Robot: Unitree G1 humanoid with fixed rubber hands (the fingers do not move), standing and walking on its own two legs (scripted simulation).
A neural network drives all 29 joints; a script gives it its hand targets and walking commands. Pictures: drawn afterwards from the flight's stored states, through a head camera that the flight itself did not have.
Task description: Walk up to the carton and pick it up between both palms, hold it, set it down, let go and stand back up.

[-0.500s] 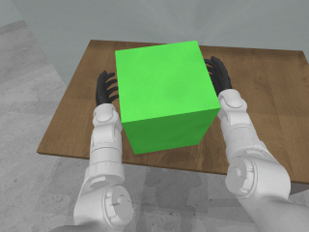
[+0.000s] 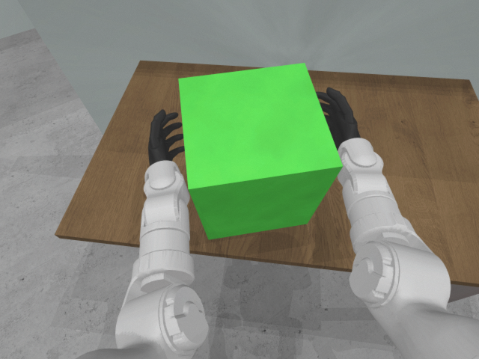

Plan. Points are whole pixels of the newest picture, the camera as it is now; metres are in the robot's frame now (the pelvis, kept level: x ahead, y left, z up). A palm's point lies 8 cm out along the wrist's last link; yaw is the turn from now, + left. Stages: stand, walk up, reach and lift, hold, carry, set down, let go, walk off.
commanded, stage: set down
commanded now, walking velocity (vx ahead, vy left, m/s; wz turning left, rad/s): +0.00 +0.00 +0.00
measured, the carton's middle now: (251, 161) +0.45 +0.02 +0.02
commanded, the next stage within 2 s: none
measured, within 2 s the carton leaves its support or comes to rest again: rests again in 0.24 s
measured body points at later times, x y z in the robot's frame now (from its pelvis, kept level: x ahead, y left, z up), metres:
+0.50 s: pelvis +0.00 +0.00 +0.00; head +0.09 -0.01 +0.44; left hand +0.42 +0.18 +0.06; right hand +0.48 -0.13 +0.07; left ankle -0.04 +0.14 -0.74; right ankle -0.03 -0.08 -0.75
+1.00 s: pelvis +0.00 -0.01 -0.01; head +0.11 -0.03 +0.43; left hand +0.43 +0.18 +0.03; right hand +0.50 -0.13 +0.06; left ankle -0.04 +0.14 -0.74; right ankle -0.03 -0.08 -0.75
